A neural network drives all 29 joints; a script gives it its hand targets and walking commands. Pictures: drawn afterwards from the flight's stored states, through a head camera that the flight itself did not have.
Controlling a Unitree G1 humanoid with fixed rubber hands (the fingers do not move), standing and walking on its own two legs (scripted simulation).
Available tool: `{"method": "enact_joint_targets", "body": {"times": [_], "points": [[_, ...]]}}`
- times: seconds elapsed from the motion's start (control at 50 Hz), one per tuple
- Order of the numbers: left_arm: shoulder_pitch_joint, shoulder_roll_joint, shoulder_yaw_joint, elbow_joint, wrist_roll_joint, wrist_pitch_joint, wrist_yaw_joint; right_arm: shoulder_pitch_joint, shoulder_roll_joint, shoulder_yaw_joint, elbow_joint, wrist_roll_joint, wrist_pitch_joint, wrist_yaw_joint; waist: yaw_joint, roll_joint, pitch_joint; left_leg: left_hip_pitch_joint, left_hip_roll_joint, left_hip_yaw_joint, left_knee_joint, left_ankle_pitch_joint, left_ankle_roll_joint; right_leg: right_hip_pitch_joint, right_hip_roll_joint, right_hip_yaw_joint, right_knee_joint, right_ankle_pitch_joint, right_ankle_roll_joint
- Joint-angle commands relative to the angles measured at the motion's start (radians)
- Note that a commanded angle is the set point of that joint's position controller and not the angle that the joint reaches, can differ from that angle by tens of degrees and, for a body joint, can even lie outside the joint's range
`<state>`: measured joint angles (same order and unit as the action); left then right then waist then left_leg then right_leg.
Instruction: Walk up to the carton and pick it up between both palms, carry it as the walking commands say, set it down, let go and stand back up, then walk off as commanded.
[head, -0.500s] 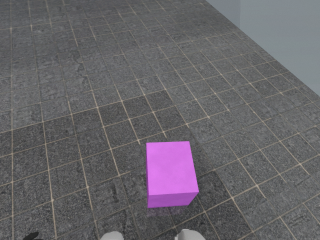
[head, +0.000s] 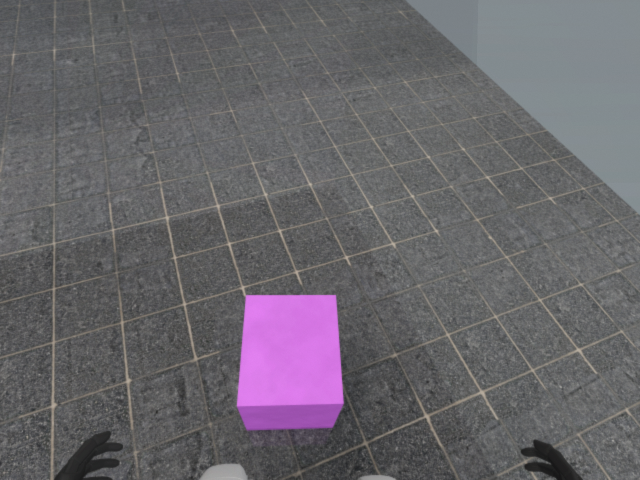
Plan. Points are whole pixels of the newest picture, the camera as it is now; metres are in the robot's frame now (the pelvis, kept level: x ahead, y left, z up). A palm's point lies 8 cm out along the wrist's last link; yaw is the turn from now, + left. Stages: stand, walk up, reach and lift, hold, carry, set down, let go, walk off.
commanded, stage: walk up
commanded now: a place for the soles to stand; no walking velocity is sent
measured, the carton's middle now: (290, 363) +0.45 +0.05 -0.61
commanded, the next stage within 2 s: none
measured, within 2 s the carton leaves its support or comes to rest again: neither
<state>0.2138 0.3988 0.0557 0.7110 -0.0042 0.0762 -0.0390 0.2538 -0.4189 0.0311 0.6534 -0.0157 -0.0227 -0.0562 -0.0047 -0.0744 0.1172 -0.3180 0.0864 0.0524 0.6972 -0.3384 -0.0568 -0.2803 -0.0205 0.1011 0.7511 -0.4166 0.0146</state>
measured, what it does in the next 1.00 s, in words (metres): steps on the spot: left foot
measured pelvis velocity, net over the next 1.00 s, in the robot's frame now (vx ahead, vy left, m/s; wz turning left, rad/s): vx -0.03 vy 0.00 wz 0.02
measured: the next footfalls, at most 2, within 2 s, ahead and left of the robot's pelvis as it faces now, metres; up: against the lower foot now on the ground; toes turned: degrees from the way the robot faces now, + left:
left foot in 0.48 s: +0.07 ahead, +0.09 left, +0.00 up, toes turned +0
left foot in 1.84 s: +0.05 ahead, +0.17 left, +0.00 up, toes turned +0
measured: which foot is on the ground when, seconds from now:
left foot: down 0.00-0.16, up 0.18-0.46, down 0.48-1.00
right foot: down 0.00-1.00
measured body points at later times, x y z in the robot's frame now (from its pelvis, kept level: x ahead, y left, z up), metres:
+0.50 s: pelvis +0.02 -0.04 +0.02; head +0.07 -0.05 +0.47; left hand +0.09 +0.26 -0.10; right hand +0.12 -0.34 -0.12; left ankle +0.03 +0.09 -0.72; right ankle -0.02 -0.14 -0.71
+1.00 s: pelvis -0.03 +0.00 +0.03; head -0.01 -0.01 +0.47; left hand +0.03 +0.32 -0.09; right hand +0.09 -0.30 -0.10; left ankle +0.03 +0.09 -0.71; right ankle -0.02 -0.14 -0.71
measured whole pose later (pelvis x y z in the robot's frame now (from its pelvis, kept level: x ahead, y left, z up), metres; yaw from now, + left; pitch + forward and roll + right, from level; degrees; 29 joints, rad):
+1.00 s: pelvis -0.03 +0.00 +0.03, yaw +1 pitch -2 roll -1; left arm 0.18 0.37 0.04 0.99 0.00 -0.01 0.03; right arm 0.06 -0.34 -0.05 1.02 0.01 0.04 0.04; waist 0.00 0.03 0.09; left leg -0.27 -0.03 0.00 0.44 -0.14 0.04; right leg -0.19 0.00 0.06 0.45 -0.23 0.02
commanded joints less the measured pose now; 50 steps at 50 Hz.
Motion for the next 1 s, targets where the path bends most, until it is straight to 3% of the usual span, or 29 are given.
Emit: {"method": "enact_joint_targets", "body": {"times": [0.0,0.04,0.06,0.08,0.1,0.12,0.16,0.18,0.2,0.22,0.24,0.26,0.32,0.38,0.42,0.44,0.48,0.52,0.56,0.6,0.64,0.68,0.72,0.74,0.78,0.8,0.88,0.94,0.98], "points": [[-0.092,0.283,0.048,-0.055,-0.021,-0.087,0.04,-0.035,-0.206,-0.093,0.008,0.037,0.008,0.043,-0.053,0.046,-0.151,0.087,0.007,-0.061,-0.097,0.132,0.048,0.055,-0.173,0.241,-0.316,0.432,-0.097],[-0.05,0.263,0.027,0.001,-0.022,-0.099,0.037,-0.061,-0.246,-0.112,0.07,0.023,0.003,0.043,-0.026,0.045,-0.119,0.201,0.059,-0.074,-0.143,0.332,0.056,-0.017,-0.119,0.138,-0.277,0.5,-0.069],[0.006,0.241,0.025,0.041,-0.021,-0.103,0.042,-0.084,-0.229,-0.112,0.088,0.031,0.011,0.047,0.018,0.014,-0.13,0.129,0.042,-0.049,-0.103,0.353,0.068,0.119,-0.131,0.166,-0.299,0.743,-0.027],[-0.002,0.245,0.022,0.054,-0.031,-0.11,0.044,-0.069,-0.209,-0.106,0.113,0.03,0.017,0.048,0.006,-0.038,-0.166,0.105,0.034,-0.081,-0.087,0.316,0.052,0.183,-0.143,0.142,-0.277,0.896,-0.028],[0.028,0.248,0.025,0.072,-0.025,-0.113,0.054,-0.102,-0.189,-0.112,0.143,0.032,0.023,0.048,0.03,-0.128,-0.146,-0.006,-0.005,-0.068,-0.048,0.087,0.054,0.278,-0.146,0.136,-0.26,1.094,-0.029],[0.087,0.238,0.028,0.1,-0.015,-0.109,0.058,-0.119,-0.178,-0.113,0.158,0.029,0.039,0.043,0.056,-0.121,-0.151,-0.079,-0.028,-0.07,0.031,-0.122,0.054,0.342,-0.196,0.207,-0.27,1.174,-0.026],[0.066,0.232,0.027,0.09,0.002,-0.107,0.072,-0.138,-0.139,-0.105,0.18,0.032,0.053,0.038,0.042,-0.088,-0.078,-0.116,-0.004,-0.114,0.082,-0.137,0.055,0.276,-0.186,0.187,-0.297,1.093,-0.029],[0.024,0.223,0.035,0.066,-0.006,-0.102,0.074,-0.139,-0.143,-0.098,0.18,0.037,0.048,0.039,0.028,-0.105,-0.073,-0.095,-0.019,-0.107,0.041,-0.133,0.058,0.244,-0.187,0.159,-0.317,0.974,-0.087],[0.011,0.209,0.024,0.079,-0.008,-0.103,0.077,-0.147,-0.14,-0.098,0.199,0.036,0.046,0.041,0.031,-0.109,-0.124,-0.053,-0.017,-0.115,0.037,-0.116,0.064,0.241,-0.176,0.153,-0.317,0.964,-0.099],[0.0,0.184,0.022,0.085,0.003,-0.115,0.081,-0.147,-0.145,-0.105,0.226,0.027,0.052,0.041,0.034,-0.155,-0.141,-0.059,-0.021,-0.13,0.028,-0.111,0.06,0.296,-0.151,0.134,-0.316,0.934,-0.093],[0.021,0.165,0.018,0.088,-0.006,-0.114,0.088,-0.134,-0.162,-0.105,0.239,0.018,0.054,0.041,0.043,-0.124,-0.15,-0.096,-0.028,-0.144,0.029,-0.084,0.06,0.336,-0.161,0.184,-0.322,0.937,-0.051],[-0.011,0.178,0.017,0.075,0.002,-0.118,0.094,-0.152,-0.157,-0.111,0.25,0.017,0.058,0.044,0.034,-0.125,-0.136,-0.082,-0.023,-0.144,0.027,-0.08,0.034,0.327,-0.161,0.159,-0.321,0.958,-0.058],[0.043,0.183,0.025,0.091,-0.007,-0.111,0.108,-0.171,-0.132,-0.107,0.258,0.012,0.059,0.043,0.028,-0.073,-0.17,-0.095,-0.021,-0.139,-0.02,-0.056,0.075,0.404,-0.228,0.185,-0.304,1.088,-0.057],[-0.007,0.207,0.034,0.095,-0.004,-0.107,0.105,-0.149,-0.152,-0.109,0.274,0.003,0.047,0.043,0.005,-0.086,-0.204,0.049,-0.018,-0.118,-0.174,0.08,0.052,0.33,-0.23,0.133,-0.313,0.96,-0.102],[-0.069,0.207,0.025,0.095,-0.018,-0.105,0.103,-0.122,-0.16,-0.119,0.309,-0.011,0.044,0.047,-0.038,0.037,-0.196,0.223,0.008,-0.145,-0.311,0.366,0.063,0.164,-0.19,0.087,-0.282,0.761,-0.064],[-0.006,0.193,0.027,0.098,-0.022,-0.11,0.099,-0.146,-0.192,-0.132,0.291,-0.002,0.04,0.048,0.001,0.056,-0.256,0.308,0.066,-0.181,-0.3,0.591,0.094,0.145,-0.121,0.016,-0.251,0.727,-0.019],[0.004,0.19,0.027,0.125,-0.019,-0.106,0.102,-0.203,-0.18,-0.123,0.293,0.013,0.036,0.058,0.013,0.138,-0.195,0.226,0.09,-0.187,-0.224,0.656,0.151,0.148,-0.062,-0.003,-0.275,0.521,0.006],[0.01,0.206,0.036,0.162,-0.011,-0.104,0.11,-0.199,-0.164,-0.13,0.307,0.015,0.041,0.066,0.011,0.154,-0.115,0.125,0.04,-0.166,-0.199,0.523,0.105,0.173,-0.123,0.042,-0.356,0.594,-0.019],[-0.02,0.233,0.043,0.16,-0.005,-0.104,0.103,-0.182,-0.169,-0.134,0.287,0.012,0.051,0.068,-0.011,0.118,-0.19,0.214,0.044,-0.171,-0.24,0.464,0.133,0.12,-0.109,0.015,-0.313,0.458,-0.071],[-0.012,0.184,0.04,0.172,-0.007,-0.096,0.102,-0.198,-0.134,-0.121,0.295,0.016,0.047,0.066,-0.003,0.201,-0.194,0.216,0.082,-0.209,-0.276,0.517,0.155,0.119,-0.067,-0.024,-0.274,0.388,-0.047],[-0.054,0.176,0.037,0.174,0.005,-0.095,0.109,-0.238,-0.148,-0.117,0.272,0.023,0.052,0.066,-0.017,0.132,-0.169,0.154,0.091,-0.212,-0.317,0.357,0.154,0.123,-0.041,-0.035,-0.275,0.284,-0.043],[-0.012,0.168,0.043,0.198,-0.001,-0.095,0.106,-0.246,-0.132,-0.121,0.271,0.016,0.048,0.069,0.0,0.205,-0.194,0.129,0.126,-0.268,-0.337,0.375,0.207,0.143,-0.017,-0.035,-0.231,0.238,-0.031],[0.014,0.164,0.03,0.218,-0.008,-0.097,0.102,-0.26,-0.151,-0.126,0.273,0.019,0.046,0.069,0.025,0.215,-0.136,0.083,0.108,-0.254,-0.358,0.318,0.187,0.144,-0.034,-0.015,-0.278,0.211,-0.036],[0.001,0.176,0.035,0.209,0.008,-0.104,0.101,-0.272,-0.147,-0.128,0.276,0.026,0.05,0.075,0.014,0.155,-0.116,0.061,0.081,-0.238,-0.372,0.197,0.158,0.132,-0.044,-0.007,-0.32,0.175,-0.054],[-0.003,0.162,0.034,0.216,0.005,-0.109,0.094,-0.251,-0.148,-0.128,0.283,0.023,0.051,0.077,0.013,0.172,-0.136,0.116,0.053,-0.224,-0.365,0.074,0.133,0.071,-0.079,0.049,-0.378,0.13,-0.063],[-0.054,0.196,0.033,0.206,0.011,-0.108,0.089,-0.252,-0.145,-0.129,0.289,0.023,0.051,0.075,-0.007,0.102,-0.087,0.091,0.039,-0.205,-0.373,0.066,0.11,0.061,-0.083,0.038,-0.388,0.136,-0.075],[-0.061,0.193,0.038,0.221,0.009,-0.112,0.079,-0.242,-0.16,-0.132,0.29,0.011,0.035,0.081,-0.012,0.078,-0.124,0.11,0.074,-0.248,-0.393,-0.011,0.141,0.046,-0.059,0.017,-0.38,0.088,-0.057],[-0.044,0.176,0.034,0.221,0.006,-0.11,0.078,-0.253,-0.163,-0.135,0.283,0.014,0.034,0.079,0.013,0.077,-0.084,0.051,0.056,-0.243,-0.447,-0.105,0.108,0.06,-0.047,0.017,-0.399,0.048,-0.059],[-0.035,0.201,0.042,0.225,0.015,-0.112,0.077,-0.232,-0.15,-0.139,0.294,0.019,0.032,0.081,-0.005,0.052,-0.114,0.08,0.037,-0.233,-0.441,-0.127,0.104,0.045,-0.064,0.021,-0.427,-0.032,-0.065]]}}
